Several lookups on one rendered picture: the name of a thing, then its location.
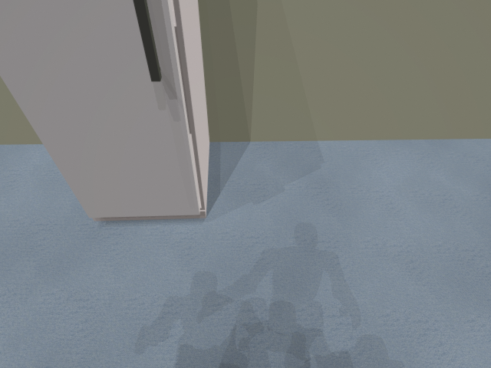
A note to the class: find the fridge door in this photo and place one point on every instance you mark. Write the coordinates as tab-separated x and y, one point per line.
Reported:
78	71

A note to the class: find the handle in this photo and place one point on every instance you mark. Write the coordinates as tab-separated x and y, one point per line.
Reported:
146	32

